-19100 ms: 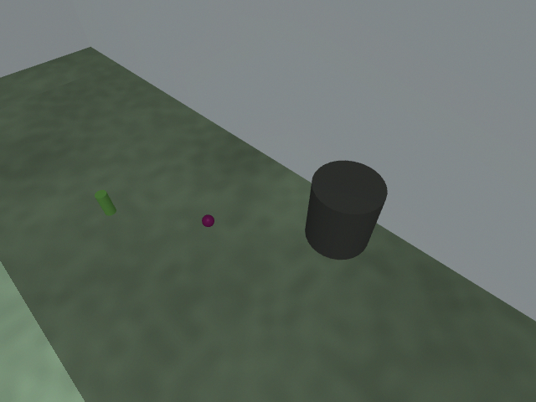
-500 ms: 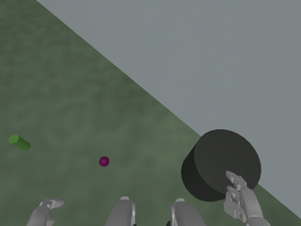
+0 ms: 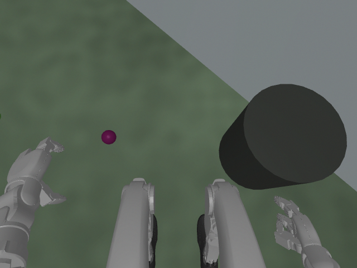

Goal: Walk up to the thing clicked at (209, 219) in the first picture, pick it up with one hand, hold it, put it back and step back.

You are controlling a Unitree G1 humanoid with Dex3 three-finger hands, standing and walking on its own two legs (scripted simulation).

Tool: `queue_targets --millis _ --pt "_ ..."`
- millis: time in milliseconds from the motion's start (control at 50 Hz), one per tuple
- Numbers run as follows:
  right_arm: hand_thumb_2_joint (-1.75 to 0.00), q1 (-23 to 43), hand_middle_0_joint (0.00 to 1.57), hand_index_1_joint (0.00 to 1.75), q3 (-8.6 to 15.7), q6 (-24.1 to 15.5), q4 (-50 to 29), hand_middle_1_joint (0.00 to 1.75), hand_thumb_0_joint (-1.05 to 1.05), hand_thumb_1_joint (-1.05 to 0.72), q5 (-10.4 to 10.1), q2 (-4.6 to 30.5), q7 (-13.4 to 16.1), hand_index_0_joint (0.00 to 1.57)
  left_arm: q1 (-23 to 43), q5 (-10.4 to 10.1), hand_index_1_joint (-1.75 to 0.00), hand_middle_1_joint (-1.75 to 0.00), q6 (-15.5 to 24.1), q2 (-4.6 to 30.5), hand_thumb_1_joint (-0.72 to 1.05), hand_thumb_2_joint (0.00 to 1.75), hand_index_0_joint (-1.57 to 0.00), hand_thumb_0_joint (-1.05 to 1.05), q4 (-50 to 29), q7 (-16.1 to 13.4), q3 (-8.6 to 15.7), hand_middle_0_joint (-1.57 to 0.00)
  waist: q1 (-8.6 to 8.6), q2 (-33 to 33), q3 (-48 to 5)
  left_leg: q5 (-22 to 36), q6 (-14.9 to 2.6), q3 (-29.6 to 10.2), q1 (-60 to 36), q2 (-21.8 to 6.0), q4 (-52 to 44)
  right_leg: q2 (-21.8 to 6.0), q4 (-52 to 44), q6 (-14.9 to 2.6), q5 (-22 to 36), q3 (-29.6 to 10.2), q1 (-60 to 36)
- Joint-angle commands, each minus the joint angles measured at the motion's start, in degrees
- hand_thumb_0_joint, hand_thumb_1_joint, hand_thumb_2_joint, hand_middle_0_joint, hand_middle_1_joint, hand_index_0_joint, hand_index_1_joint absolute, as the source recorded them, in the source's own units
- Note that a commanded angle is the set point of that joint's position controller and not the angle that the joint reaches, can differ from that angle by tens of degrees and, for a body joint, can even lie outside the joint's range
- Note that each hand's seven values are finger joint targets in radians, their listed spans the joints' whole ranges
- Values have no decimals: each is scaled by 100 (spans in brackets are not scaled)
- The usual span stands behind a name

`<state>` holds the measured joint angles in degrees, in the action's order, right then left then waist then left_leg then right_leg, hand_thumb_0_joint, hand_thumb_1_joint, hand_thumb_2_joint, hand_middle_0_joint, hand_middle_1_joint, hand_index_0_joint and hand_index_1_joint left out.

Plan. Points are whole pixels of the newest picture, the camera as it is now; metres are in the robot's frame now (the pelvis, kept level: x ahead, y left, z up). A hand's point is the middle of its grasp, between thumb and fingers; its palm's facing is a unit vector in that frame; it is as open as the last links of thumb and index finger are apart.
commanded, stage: rise first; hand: left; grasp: from above
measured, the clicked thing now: (108, 137) +0.51 +0.29 -0.46
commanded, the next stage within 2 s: none
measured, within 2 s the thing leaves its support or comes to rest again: neither
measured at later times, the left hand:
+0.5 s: hand (69, 151) +0.40 +0.35 -0.25, palm faces -0.46 -0.12 -0.88, open 13.7 cm
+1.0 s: hand (79, 142) +0.44 +0.35 -0.32, palm faces -0.45 -0.05 -0.89, open 13.9 cm
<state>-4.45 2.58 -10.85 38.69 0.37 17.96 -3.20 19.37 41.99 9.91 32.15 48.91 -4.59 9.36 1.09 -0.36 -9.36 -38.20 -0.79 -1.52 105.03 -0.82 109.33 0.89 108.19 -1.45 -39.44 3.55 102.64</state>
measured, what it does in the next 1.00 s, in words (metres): lowers itself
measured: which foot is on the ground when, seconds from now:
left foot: down 0.00-1.00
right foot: down 0.00-1.00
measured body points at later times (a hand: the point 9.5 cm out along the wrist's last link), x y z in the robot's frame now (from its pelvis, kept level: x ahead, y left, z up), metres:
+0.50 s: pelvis -0.02 +0.01 -0.11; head +0.21 +0.06 +0.27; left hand +0.42 +0.35 -0.20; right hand +0.04 -0.27 -0.23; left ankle +0.07 +0.12 -0.45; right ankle +0.07 -0.11 -0.45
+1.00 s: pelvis -0.02 +0.01 -0.15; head +0.24 +0.07 +0.21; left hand +0.46 +0.35 -0.26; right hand +0.05 -0.27 -0.26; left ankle +0.07 +0.12 -0.45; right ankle +0.07 -0.11 -0.45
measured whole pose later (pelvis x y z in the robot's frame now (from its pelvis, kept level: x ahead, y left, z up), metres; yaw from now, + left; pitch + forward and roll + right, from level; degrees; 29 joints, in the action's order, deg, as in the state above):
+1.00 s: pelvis -0.02 +0.01 -0.15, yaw -7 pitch +34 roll -10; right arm -4.1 -4.5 -0.5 42.7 9.8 15.6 -7.6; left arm 52.0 74.9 21.2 52.9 80.9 -20.7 12.0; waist 10.1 3.0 -0.9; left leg -39.9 -2.6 -6.3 133.1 -2.0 138.5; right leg 1.7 133.0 -0.3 -39.7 8.8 127.7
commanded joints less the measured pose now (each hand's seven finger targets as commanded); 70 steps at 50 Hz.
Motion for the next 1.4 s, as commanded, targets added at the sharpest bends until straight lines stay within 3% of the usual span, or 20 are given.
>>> queue_targets --millis 0,40,80,160,200,220,240,280,440,480,520,660,820,920,980,1160,1220,1280,1320,1380 --pt "-89 -849 20 30 413 -73 -255 30 0 -84 68 965 -10 20 1512 541 -103 -103 467 2104 -47 98 -9 0 -145 -274 544 -9 21 -376 -3374 996 -107 34 -1812 121 -692 110 -1037 -43 1034 -114 -1303" --pt "-89 -939 20 30 413 6 -167 30 0 -83 92 979 -15 20 1861 791 -103 -102 633 2410 -49 101 -7 0 48 -352 674 -8 24 -334 -3583 824 -114 40 -1633 119 -481 128 -893 -38 860 -80 -1191" --pt "-89 -970 20 30 376 85 -135 30 0 -84 145 952 -23 20 2214 955 -103 -102 784 2597 -48 100 -9 0 231 -412 668 -9 98 -219 -3594 670 -166 108 -1225 149 -228 149 -901 2 702 -133 -1256" --pt "-89 -1069 20 30 326 214 28 30 0 -85 234 973 -59 20 2885 1334 -103 -103 1005 2771 -51 101 -7 0 450 -585 571 -7 190 -680 -3520 422 -140 26 -1172 125 -62 167 -541 -43 456 28 -647" --pt "-89 -1101 20 30 325 316 103 30 0 -85 286 1007 -78 20 2964 1547 -101 -101 1076 3043 -49 99 -8 0 609 -694 729 -8 150 -759 -3576 447 -123 -87 -1272 97 -1 172 -328 -61 495 133 -422" --pt "-89 -1145 20 30 301 365 130 30 0 -86 314 1016 -93 20 2969 1633 -100 -100 1085 2995 -49 100 -8 0 799 -738 689 -8 192 -827 -3526 559 -117 -111 -1303 90 66 169 -239 -66 603 170 -316" --pt "-89 -1104 20 30 304 422 78 30 0 -86 339 1055 -102 20 3079 1728 -99 -99 1126 3204 -49 100 -8 0 744 -816 837 -9 185 -805 -3465 473 -115 -185 -1175 86 58 169 -122 -77 523 230 -167" --pt "-89 -1107 20 30 263 519 173 30 0 -87 386 1048 -140 20 3076 1889 -97 -97 1124 2977 -47 97 -10 0 1141 -887 638 -10 245 -1008 -3215 537 -95 -273 -1230 59 118 155 76 -95 580 292 227" --pt "-90 -1150 20 30 144 865 293 30 0 -89 571 1162 -241 20 3770 2558 -88 -86 1257 3470 -45 95 -14 0 1516 -1256 676 -16 385 -1386 -3249 831 -48 -499 -1299 24 446 148 649 -111 750 438 858" --pt "-90 -1174 20 30 119 917 320 30 0 -89 632 1166 -262 20 3951 2682 -87 -85 1286 3303 -45 94 -15 0 1629 -1324 492 -16 500 -1474 -3188 858 -42 -514 -1300 6 546 145 700 -97 755 455 1000" --pt "-90 -1169 20 30 101 962 364 30 0 -89 669 1195 -263 20 4217 2798 -87 -85 1328 3447 -45 94 -15 0 1700 -1399 493 -16 585 -1428 -3169 752 -60 -524 -1191 11 667 150 750 -91 711 473 1088" --pt "-90 -1153 20 30 -66 1072 404 30 0 -90 845 1205 -304 20 4377 3204 -87 -86 1401 3717 -44 93 -16 0 2146 -1672 502 -18 614 -1533 -3170 879 -109 -400 -943 33 1047 220 938 -79 847 532 1058" --pt "-90 -1157 20 30 -151 1042 423 30 0 -91 955 1259 -319 20 4725 3203 -93 -92 1212 3873 -50 96 -12 0 2342 -1888 536 -13 784 -1635 -3125 980 -125 -448 -824 -12 1289 252 1165 -57 965 613 1201" --pt "-90 -1194 20 30 -225 1021 394 30 0 -91 972 1256 -341 20 4752 3137 -98 -98 1094 3908 -55 100 -8 0 2403 -1816 468 -8 865 -1594 -3090 1106 -147 -431 -621 -22 1461 271 1187 -42 1166 602 1008" --pt "-90 -1198 20 30 -241 1024 360 30 0 -91 984 1282 -350 20 4733 3064 -100 -99 1078 4075 -55 100 -7 0 2275 -1787 578 -8 826 -1654 -3269 1180 -147 -408 -611 -31 1527 286 1212 -34 1235 598 877" --pt "-90 -1224 20 30 -355 1088 293 30 0 -91 993 1338 -407 20 4560 2958 -101 -100 1108 4102 -59 103 -5 0 2309 -1672 586 -6 878 -1776 -3009 1357 -105 -564 -676 -65 1567 293 1357 -62 1296 666 1091" --pt "-90 -1277 20 30 -407 1098 271 30 0 -91 1006 1345 -407 20 4685 2987 -100 -99 1180 4245 -59 103 -6 0 2263 -1703 622 -7 934 -1722 -3021 1227 -137 -476 -394 -46 1667 325 1293 -45 1320 650 833" --pt "-90 -1348 20 30 -438 1112 283 30 0 -91 1043 1361 -432 20 4537 2996 -101 -100 1166 4224 -59 103 -5 0 2294 -1714 651 -6 938 -1775 -3191 1619 -132 -488 -694 -62 1728 341 1327 -27 1557 671 804" --pt "-91 -1342 20 30 -456 1108 269 30 0 -91 1035 1371 -439 20 4676 2998 -100 -95 1184 4223 -61 111 -2 0 2369 -1744 634 -7 1010 -1786 -3016 1446 -142 -477 -519 -59 1729 348 1289 -29 1452 670 819" --pt "-90 -1356 20 30 -473 1104 268 30 0 -91 1042 1387 -438 20 4721 3042 -100 -98 1186 4307 -60 105 -5 0 2352 -1781 630 -7 1021 -1820 -3090 1396 -139 -481 -473 -73 1752 371 1306 -36 1461 707 780"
